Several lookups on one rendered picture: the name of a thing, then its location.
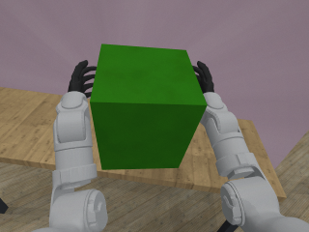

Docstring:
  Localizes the carton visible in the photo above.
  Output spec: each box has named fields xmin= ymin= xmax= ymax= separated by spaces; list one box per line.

xmin=90 ymin=43 xmax=208 ymax=170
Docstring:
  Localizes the right robot forearm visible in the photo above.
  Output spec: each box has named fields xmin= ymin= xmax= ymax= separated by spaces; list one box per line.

xmin=200 ymin=92 xmax=280 ymax=211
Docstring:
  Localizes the robot right upper arm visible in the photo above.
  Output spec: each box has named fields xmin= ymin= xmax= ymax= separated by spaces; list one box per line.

xmin=220 ymin=176 xmax=309 ymax=232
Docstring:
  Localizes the robot left upper arm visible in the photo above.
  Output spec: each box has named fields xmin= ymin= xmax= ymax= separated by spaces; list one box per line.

xmin=32 ymin=188 xmax=108 ymax=232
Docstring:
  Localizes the right robot hand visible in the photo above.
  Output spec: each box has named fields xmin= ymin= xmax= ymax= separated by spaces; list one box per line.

xmin=192 ymin=61 xmax=214 ymax=94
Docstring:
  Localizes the table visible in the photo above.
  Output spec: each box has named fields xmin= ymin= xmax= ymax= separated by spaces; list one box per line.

xmin=0 ymin=87 xmax=287 ymax=232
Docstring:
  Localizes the left robot hand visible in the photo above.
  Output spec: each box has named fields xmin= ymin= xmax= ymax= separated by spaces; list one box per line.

xmin=68 ymin=60 xmax=97 ymax=98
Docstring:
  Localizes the left robot forearm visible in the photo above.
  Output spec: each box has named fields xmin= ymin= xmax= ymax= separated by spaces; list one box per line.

xmin=49 ymin=91 xmax=98 ymax=227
